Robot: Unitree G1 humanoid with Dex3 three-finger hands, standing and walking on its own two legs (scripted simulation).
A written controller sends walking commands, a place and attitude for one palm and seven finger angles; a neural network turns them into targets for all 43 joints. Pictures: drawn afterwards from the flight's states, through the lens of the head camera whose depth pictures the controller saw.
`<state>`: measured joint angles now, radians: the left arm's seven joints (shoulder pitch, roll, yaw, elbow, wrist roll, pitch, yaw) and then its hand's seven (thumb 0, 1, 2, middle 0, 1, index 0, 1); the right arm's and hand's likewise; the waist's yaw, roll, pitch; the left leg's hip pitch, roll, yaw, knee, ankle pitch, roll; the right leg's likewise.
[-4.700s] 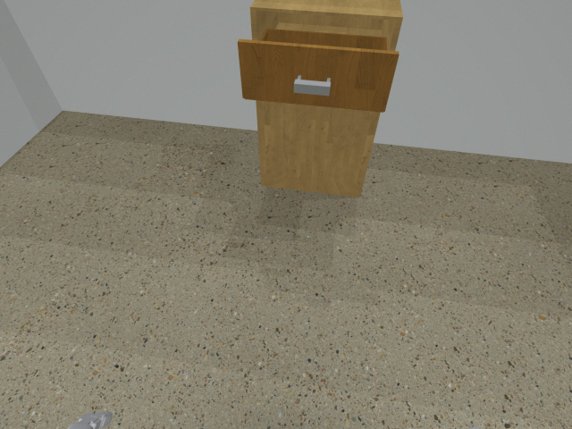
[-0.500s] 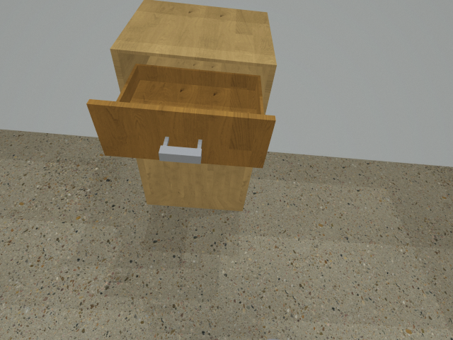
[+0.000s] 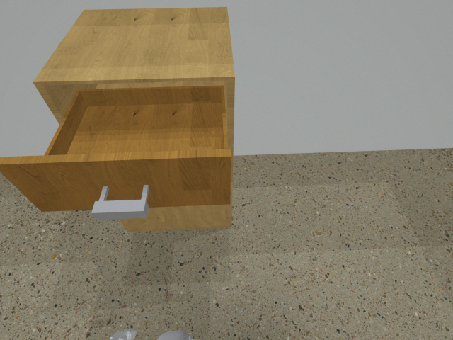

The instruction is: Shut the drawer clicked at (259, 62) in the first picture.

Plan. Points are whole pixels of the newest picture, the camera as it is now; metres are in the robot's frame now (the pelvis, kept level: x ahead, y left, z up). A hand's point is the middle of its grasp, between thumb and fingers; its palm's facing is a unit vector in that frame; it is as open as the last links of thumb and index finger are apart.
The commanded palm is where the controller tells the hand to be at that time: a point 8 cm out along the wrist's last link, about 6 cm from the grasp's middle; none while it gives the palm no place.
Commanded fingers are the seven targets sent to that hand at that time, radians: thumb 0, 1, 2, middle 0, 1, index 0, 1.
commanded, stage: come to a stop and stand still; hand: left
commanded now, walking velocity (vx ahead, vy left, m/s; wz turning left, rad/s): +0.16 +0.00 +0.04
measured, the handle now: (123, 199) +0.39 +0.23 -0.02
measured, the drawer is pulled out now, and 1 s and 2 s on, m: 0.27 0.27 0.27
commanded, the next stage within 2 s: look again from close up in 1.44 s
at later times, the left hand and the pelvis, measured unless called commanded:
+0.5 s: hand out of the picture +0.05 +0.19 -0.17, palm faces +0.06 -0.97 -0.22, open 7.4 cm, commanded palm none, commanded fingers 0.00 0.90 0.90 -0.20 -0.30 -0.20 -0.30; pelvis +0.05 +0.00 +0.01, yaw -3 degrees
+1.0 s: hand out of the picture +0.01 +0.16 -0.15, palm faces +0.09 -0.96 -0.26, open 7.3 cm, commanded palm none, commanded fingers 0.00 0.90 0.90 -0.20 -0.30 -0.20 -0.30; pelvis +0.01 -0.03 +0.02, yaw +0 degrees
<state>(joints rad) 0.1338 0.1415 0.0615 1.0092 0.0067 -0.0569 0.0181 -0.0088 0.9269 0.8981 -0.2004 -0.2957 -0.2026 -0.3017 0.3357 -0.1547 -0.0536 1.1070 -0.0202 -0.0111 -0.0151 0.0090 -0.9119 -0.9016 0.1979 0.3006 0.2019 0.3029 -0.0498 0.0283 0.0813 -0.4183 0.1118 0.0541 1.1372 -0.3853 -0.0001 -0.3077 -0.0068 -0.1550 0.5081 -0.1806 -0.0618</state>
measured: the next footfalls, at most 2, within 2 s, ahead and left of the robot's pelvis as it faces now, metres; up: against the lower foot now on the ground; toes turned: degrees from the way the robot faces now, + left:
left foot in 0.20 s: +0.15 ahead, +0.12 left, +0.00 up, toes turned +6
right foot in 0.60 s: +0.05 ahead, -0.11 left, +0.00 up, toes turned +0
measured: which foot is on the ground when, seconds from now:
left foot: up 0.00-0.18, down 0.20-0.60, up 0.62-1.00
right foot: down 0.00-0.30, up 0.32-0.58, down 0.60-1.00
